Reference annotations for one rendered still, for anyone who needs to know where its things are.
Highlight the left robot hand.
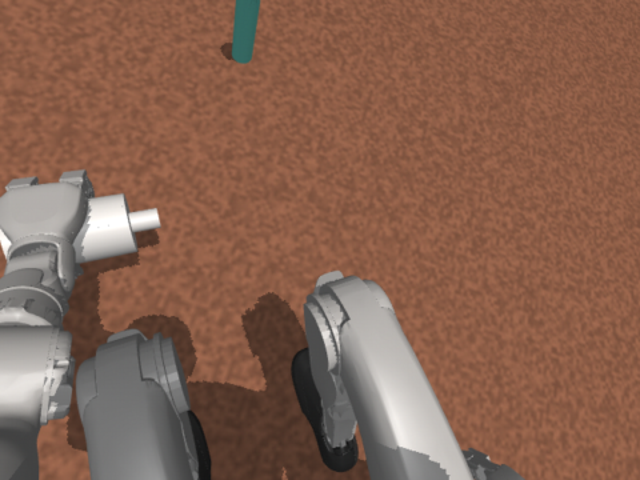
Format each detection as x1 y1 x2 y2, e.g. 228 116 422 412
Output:
0 169 95 279

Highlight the right robot foot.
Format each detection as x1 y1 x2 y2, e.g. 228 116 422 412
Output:
291 347 358 472

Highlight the right robot hand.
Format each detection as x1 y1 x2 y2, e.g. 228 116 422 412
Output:
462 448 525 480

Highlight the left robot arm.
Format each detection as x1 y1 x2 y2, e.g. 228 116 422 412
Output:
0 235 76 480

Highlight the left robot foot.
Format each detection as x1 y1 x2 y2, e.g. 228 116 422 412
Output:
187 410 211 480

